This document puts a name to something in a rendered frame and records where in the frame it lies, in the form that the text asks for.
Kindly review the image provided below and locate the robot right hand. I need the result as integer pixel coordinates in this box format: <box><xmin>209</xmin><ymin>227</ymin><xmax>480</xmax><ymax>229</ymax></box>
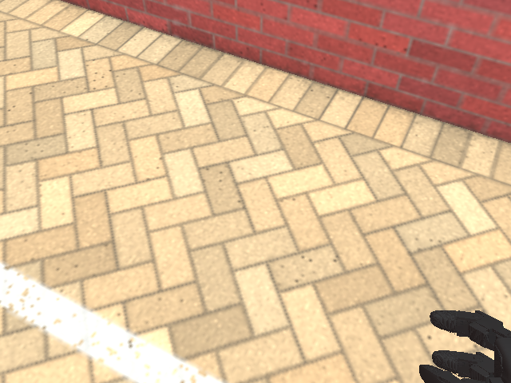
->
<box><xmin>419</xmin><ymin>310</ymin><xmax>511</xmax><ymax>383</ymax></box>

